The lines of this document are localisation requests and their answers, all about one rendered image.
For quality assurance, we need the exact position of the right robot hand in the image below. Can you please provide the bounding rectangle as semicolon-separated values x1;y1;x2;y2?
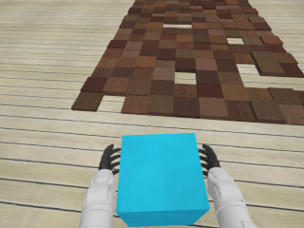
198;144;220;177

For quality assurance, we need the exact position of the robot left forearm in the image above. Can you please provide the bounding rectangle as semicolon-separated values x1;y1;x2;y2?
79;169;116;228

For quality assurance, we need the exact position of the left robot hand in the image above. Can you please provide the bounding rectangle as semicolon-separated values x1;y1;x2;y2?
98;144;122;176

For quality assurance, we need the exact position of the robot right forearm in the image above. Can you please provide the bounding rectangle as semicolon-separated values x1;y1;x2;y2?
207;167;257;228

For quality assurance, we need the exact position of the carton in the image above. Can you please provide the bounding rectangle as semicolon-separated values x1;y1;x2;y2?
116;133;210;227

